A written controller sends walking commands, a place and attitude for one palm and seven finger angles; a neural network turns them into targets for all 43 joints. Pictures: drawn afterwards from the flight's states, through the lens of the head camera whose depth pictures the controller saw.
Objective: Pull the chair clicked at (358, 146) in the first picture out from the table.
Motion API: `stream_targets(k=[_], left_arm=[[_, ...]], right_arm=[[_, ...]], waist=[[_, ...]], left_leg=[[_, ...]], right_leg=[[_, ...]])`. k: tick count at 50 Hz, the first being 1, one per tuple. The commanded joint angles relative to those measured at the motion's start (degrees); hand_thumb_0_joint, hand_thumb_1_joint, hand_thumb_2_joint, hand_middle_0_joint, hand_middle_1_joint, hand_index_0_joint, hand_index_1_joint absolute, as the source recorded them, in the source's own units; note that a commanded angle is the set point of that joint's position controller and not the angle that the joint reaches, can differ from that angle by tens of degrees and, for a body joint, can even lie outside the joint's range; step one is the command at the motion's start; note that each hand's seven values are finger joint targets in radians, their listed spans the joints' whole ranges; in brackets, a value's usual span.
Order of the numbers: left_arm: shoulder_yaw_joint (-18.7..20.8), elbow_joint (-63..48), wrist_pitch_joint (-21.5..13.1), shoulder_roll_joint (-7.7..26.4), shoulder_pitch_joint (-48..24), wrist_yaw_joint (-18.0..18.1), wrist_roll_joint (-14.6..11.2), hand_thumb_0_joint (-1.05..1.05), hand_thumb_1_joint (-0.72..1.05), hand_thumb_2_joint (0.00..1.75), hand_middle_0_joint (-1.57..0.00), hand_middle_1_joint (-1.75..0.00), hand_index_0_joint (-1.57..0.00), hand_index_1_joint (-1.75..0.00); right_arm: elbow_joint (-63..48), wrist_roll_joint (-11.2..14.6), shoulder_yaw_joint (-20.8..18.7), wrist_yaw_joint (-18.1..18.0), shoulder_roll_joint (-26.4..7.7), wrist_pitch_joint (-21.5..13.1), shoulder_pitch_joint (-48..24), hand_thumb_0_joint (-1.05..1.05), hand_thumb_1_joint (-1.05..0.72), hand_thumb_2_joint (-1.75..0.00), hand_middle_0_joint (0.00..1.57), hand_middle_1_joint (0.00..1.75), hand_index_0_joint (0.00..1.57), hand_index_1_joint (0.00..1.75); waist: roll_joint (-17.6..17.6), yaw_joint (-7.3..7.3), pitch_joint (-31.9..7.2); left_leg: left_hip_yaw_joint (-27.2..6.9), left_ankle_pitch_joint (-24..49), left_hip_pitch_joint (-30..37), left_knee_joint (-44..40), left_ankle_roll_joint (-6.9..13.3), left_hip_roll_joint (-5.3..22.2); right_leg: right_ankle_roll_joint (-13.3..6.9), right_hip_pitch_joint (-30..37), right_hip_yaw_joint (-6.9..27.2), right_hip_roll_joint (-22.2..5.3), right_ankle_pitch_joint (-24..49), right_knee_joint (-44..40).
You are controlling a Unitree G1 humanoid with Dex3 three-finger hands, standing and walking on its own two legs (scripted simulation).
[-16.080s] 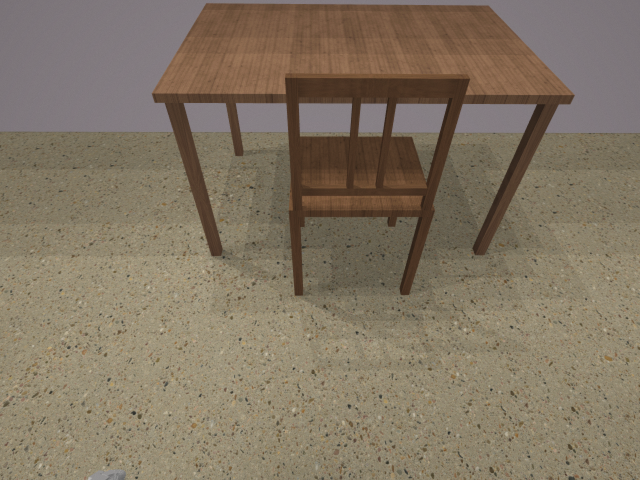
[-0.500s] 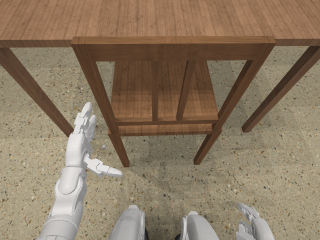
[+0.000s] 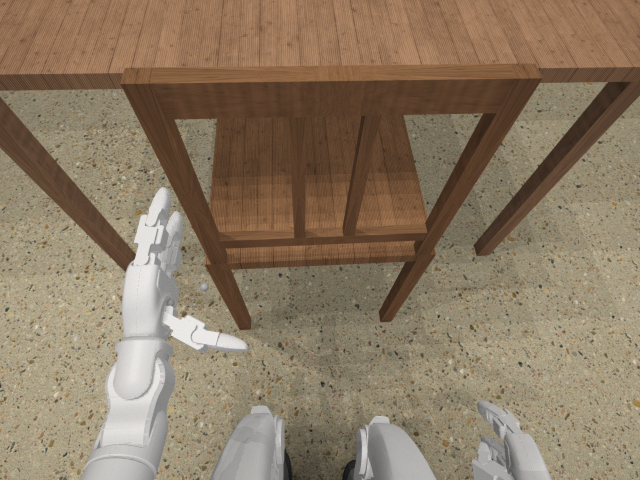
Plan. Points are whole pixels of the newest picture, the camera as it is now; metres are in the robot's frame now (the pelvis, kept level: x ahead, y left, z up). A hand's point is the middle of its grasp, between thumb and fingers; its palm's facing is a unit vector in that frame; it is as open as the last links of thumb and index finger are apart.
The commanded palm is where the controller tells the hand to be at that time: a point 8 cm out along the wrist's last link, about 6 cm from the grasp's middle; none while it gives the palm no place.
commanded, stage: aim the fingers beside a spindle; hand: left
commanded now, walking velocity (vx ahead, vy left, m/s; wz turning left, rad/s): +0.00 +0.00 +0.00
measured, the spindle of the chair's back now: (298, 185) +0.50 +0.04 +0.01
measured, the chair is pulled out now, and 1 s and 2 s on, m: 0.00 0.00 0.00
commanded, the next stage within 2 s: push the fingers through the gap in 0.06 s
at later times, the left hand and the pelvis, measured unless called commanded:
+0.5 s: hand (198, 261) +0.37 +0.16 +0.01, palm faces +0.08 -1.00 -0.05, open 17.0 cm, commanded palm +0.34 +0.21 +0.01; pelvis -0.01 +0.00 -0.01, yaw +1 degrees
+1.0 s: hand (201, 233) +0.41 +0.17 +0.01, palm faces +0.10 -0.99 -0.04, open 17.0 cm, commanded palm +0.39 +0.22 +0.01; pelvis +0.00 +0.00 -0.01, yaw -1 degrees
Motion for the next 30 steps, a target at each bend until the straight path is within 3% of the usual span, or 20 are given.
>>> stream_targets(k=[1,2,3,5,7,8,10,12,15,17,19,21,23,25,26,30], left_arm=[[6.6,-1.2,-3.3,9.4,-7.7,3.1,1.2,0.0,-0.5,0.3,-0.06,-0.08,-0.06,-0.08],[4.0,4.7,-1.3,6.2,-7.5,1.8,1.2,0.0,-0.5,0.3,-0.06,-0.08,-0.06,-0.08],[2.9,8.6,0.6,4.6,-6.2,0.1,0.6,0.0,-0.5,0.3,-0.06,-0.08,-0.06,-0.08],[0.8,11.0,3.3,2.6,-6.7,-3.8,-1.4,0.0,-0.5,0.3,-0.06,-0.08,-0.06,-0.08],[0.2,7.2,2.7,2.9,-10.1,-6.4,-2.9,0.0,-0.5,0.3,-0.06,-0.08,-0.06,-0.08],[0.4,1.5,1.3,3.9,-12.2,-6.7,-3.4,0.0,-0.5,0.3,-0.06,-0.08,-0.06,-0.08],[3.2,-10.6,-3.2,8.8,-19.4,-5.1,-3.7,0.0,-0.5,0.3,-0.06,-0.08,-0.06,-0.08],[7.2,-17.5,-7.7,13.8,-22.7,-1.8,-2.7,0.0,-0.5,0.3,-0.06,-0.08,-0.06,-0.08],[6.5,-10.7,-10.3,11.9,-24.6,2.0,0.1,0.0,-0.5,0.3,-0.06,-0.08,-0.06,-0.08],[4.8,-0.5,-8.4,9.4,-22.8,2.3,1.8,0.0,-0.5,0.3,-0.06,-0.08,-0.06,-0.08],[4.0,7.0,-4.6,8.1,-21.5,0.9,2.2,0.0,-0.5,0.3,-0.06,-0.08,-0.06,-0.08],[3.7,10.6,-0.1,7.5,-20.4,-1.1,1.2,0.0,-0.5,0.3,-0.06,-0.08,-0.06,-0.08],[4.4,8.0,2.5,8.3,-22.2,-2.7,-0.4,0.0,-0.5,0.3,-0.06,-0.08,-0.06,-0.08],[5.6,1.0,2.0,9.8,-25.2,-2.9,-1.8,0.0,-0.5,0.3,-0.06,-0.08,-0.06,-0.08],[4.2,1.3,1.8,9.0,-26.3,-2.8,-1.6,0.0,-0.5,0.3,-0.06,-0.08,-0.06,-0.08],[7.1,-0.7,-2.8,11.7,-32.0,-0.4,-1.2,0.0,-0.5,0.3,-0.06,-0.08,-0.06,-0.08]], right_arm=[[-5.5,-0.3,-2.3,0.5,-7.6,-1.2,1.5,0.0,-0.9,-0.9,0.2,0.3,0.2,0.3],[-5.2,0.0,-2.2,0.7,-7.9,-0.6,1.5,0.0,-0.9,-0.9,0.2,0.3,0.2,0.3],[-5.5,0.5,-2.4,0.9,-8.6,-0.1,1.4,0.0,-0.9,-0.9,0.2,0.3,0.2,0.3],[-6.8,1.7,-2.3,0.7,-9.6,0.3,0.8,0.0,-0.9,-0.9,0.2,0.3,0.2,0.3],[-7.9,2.1,-2.5,0.4,-9.7,-0.2,0.7,0.0,-0.9,-0.9,0.2,0.3,0.2,0.3],[-8.3,1.9,-2.8,0.2,-9.3,-0.6,0.7,0.0,-0.9,-0.9,0.2,0.3,0.2,0.3],[-8.2,1.1,-3.0,-0.5,-8.7,-1.6,0.9,0.0,-0.9,-0.9,0.2,0.3,0.2,0.3],[-6.7,-0.1,-2.9,-0.9,-8.3,-2.6,1.6,0.0,-0.9,-0.9,0.2,0.3,0.2,0.3],[-4.0,-1.0,-2.4,-0.4,-7.8,-3.2,1.4,0.0,-0.9,-0.9,0.2,0.3,0.2,0.3],[-3.3,-0.9,-2.4,0.0,-8.2,-2.5,1.3,0.0,-0.9,-0.9,0.2,0.3,0.2,0.3],[-3.8,-0.5,-2.5,0.4,-9.0,-1.5,1.4,0.0,-0.9,-0.9,0.2,0.3,0.2,0.3],[-5.0,0.3,-2.6,0.5,-9.6,-0.4,1.8,0.0,-0.9,-0.9,0.2,0.3,0.2,0.3],[-6.3,1.0,-2.6,0.2,-9.9,0.4,2.1,0.0,-0.9,-0.9,0.2,0.3,0.2,0.3],[-7.2,1.1,-2.8,-0.2,-9.5,0.4,2.3,0.0,-0.9,-0.9,0.2,0.3,0.2,0.3],[-6.9,1.0,-2.6,-0.3,-9.3,0.3,2.7,0.0,-0.9,-0.9,0.2,0.3,0.2,0.3],[-4.6,0.4,-2.4,-0.8,-8.6,-0.7,3.4,0.0,-0.9,-0.9,0.2,0.3,0.2,0.3]], waist=[[-0.7,-0.41,-19.0],[-3.6,-1.72,-15.2],[-5.0,-1.59,-13.0],[-7.4,-1.63,-12.6],[-5.5,-1.46,-15.3],[-1.9,-0.67,-18.8],[3.3,-0.04,-26.0],[7.0,0.52,-30.1],[5.5,-1.4,-24.8],[2.8,-2.55,-20.0],[0.7,-2.43,-18.7],[-0.1,-1.9,-20.1],[0.1,-1.11,-23.8],[1.6,-0.57,-28.9],[0.9,-1.59,-28.6],[0.4,-2.16,-26.0]], left_leg=[[-5.1,19.1,15.1,-8.3,-1.6,-0.5],[-4.8,15.2,12.1,-8.2,-1.5,-0.7],[-4.4,11.8,9.8,-8.4,-1.4,-1.0],[-4.0,9.3,8.4,-8.8,-1.0,-1.5],[-3.9,10.1,9.5,-8.4,-0.9,-1.4],[-4.1,12.0,12.0,-8.3,-0.9,-1.3],[-4.6,18.2,18.4,-7.7,-1.0,-0.8],[-5.4,22.6,22.7,-6.9,-1.6,-0.4],[-6.7,20.4,19.3,-5.3,-1.9,-0.1],[-6.3,14.8,14.4,-4.9,-1.6,-0.4],[-5.7,10.5,11.2,-5.7,-1.5,-0.9],[-5.0,9.9,10.8,-6.8,-1.3,-1.2],[-4.7,12.7,13.2,-7.7,-1.3,-1.2],[-4.9,17.4,17.2,-7.7,-1.3,-0.9],[-5.2,18.4,17.5,-7.4,-1.2,-0.7],[-5.3,17.5,16.1,-6.5,-1.1,-0.4]], right_leg=[[1.1,9.6,3.6,0.7,19.0,-8.2],[1.4,8.0,3.5,0.8,16.9,-9.0],[1.3,7.6,3.7,0.7,14.3,-9.9],[1.2,9.2,4.5,0.4,12.0,-11.7],[1.1,10.3,5.1,0.1,12.5,-11.8],[0.9,10.6,5.1,0.1,14.0,-11.0],[0.8,11.3,5.2,0.1,18.5,-9.4],[0.7,9.4,4.9,0.5,19.8,-7.3],[0.8,2.8,3.7,0.6,16.1,-5.0],[1.0,0.9,3.6,0.7,12.4,-5.5],[0.9,2.2,3.8,0.5,10.3,-6.6],[0.9,5.4,4.3,0.5,10.8,-8.3],[1.0,8.8,4.6,0.4,14.1,-9.1],[1.1,10.7,4.6,0.4,18.1,-8.7],[1.2,10.3,4.5,0.6,18.9,-8.5],[1.5,8.8,4.8,0.7,17.6,-8.3]])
